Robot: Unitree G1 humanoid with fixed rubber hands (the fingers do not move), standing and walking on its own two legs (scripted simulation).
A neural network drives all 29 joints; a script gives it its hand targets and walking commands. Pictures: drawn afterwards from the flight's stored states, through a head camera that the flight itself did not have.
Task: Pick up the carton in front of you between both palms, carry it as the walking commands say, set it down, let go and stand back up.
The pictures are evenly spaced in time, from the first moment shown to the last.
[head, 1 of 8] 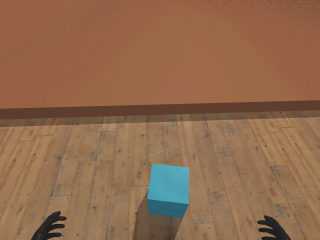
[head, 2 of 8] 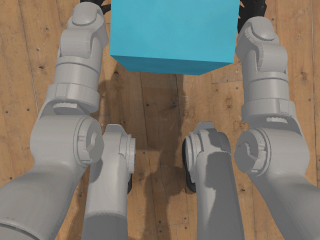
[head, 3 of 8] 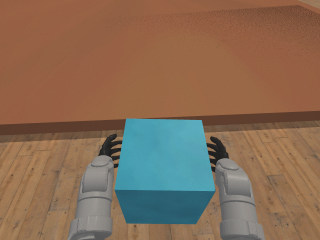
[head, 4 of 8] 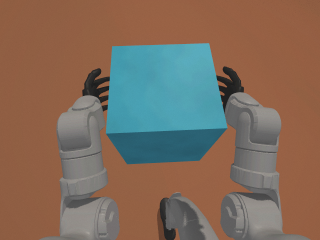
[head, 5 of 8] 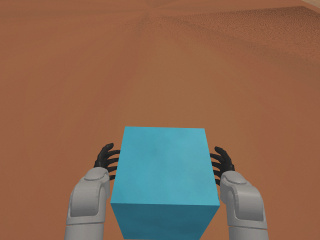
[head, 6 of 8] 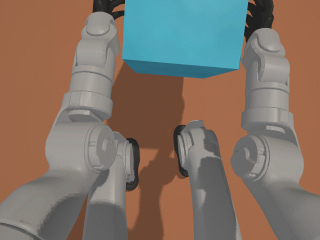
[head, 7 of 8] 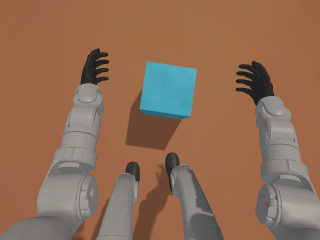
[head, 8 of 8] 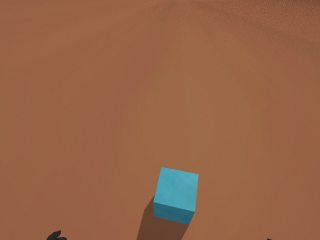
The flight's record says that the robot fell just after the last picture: no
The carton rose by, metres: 0.90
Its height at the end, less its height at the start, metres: +0.13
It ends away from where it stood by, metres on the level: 3.14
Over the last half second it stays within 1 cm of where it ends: yes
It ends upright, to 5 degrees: yes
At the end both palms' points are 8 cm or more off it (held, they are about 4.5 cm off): yes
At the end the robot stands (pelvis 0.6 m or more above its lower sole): yes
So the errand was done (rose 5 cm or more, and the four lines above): yes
